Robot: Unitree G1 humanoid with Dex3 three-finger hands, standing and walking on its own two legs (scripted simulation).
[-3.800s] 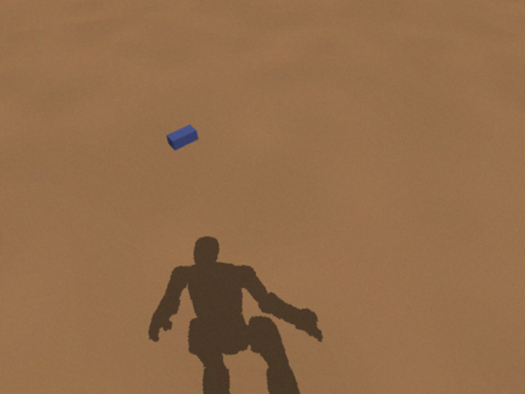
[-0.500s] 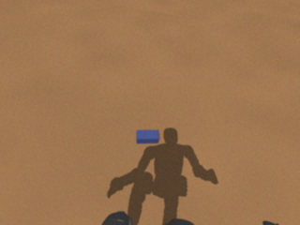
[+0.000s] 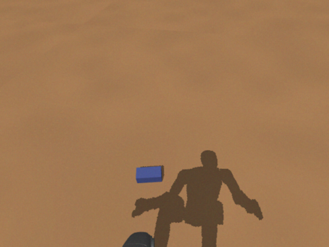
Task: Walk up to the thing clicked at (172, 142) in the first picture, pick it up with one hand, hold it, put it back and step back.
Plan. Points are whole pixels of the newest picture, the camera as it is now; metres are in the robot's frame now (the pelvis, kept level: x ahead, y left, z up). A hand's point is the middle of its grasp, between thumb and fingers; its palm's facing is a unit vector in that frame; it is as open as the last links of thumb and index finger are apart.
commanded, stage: walk up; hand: left
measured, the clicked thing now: (149, 174) +0.66 +0.20 -0.72
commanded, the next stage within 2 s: none
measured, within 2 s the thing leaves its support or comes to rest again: neither
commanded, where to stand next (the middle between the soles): +0.24 -0.06 m, yaw +4 degrees
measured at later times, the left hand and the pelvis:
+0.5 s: hand (111, 228) +0.19 +0.20 -0.15, palm faces +0.03 -0.95 -0.32, open 7.4 cm; pelvis +0.13 -0.07 +0.01, yaw +3 degrees
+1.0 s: hand out of the picture +0.14 +0.21 -0.14, palm faces +0.12 -0.85 -0.52, open 7.4 cm; pelvis +0.11 -0.10 -0.02, yaw +8 degrees
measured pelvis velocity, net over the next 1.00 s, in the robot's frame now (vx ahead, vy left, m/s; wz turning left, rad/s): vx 0.11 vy -0.10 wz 0.14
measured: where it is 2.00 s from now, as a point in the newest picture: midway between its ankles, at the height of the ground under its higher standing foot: outside the picture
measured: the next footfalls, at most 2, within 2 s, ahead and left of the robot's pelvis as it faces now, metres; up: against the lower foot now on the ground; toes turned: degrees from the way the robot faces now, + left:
left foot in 0.28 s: +0.20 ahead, +0.07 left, +0.00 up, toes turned +8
right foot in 0.60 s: +0.28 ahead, -0.26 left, +0.00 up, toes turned +2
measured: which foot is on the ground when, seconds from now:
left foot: up 0.00-0.26, down 0.28-0.62, up 0.64-0.98, down 1.00-1.00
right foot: down 0.00-0.30, up 0.32-0.58, down 0.60-1.00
